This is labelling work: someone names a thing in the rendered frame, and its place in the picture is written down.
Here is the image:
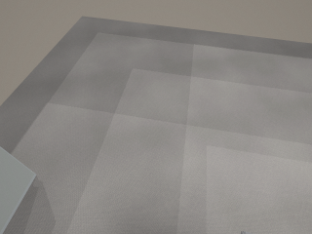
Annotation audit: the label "fridge door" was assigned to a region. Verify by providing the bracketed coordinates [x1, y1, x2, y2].
[0, 148, 35, 232]

